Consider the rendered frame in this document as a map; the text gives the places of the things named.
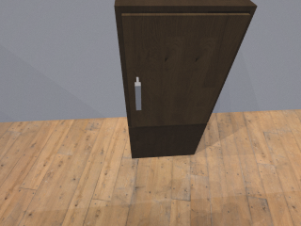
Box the handle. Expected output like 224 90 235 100
135 77 142 110

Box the cupboard door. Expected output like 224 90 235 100
121 13 251 127

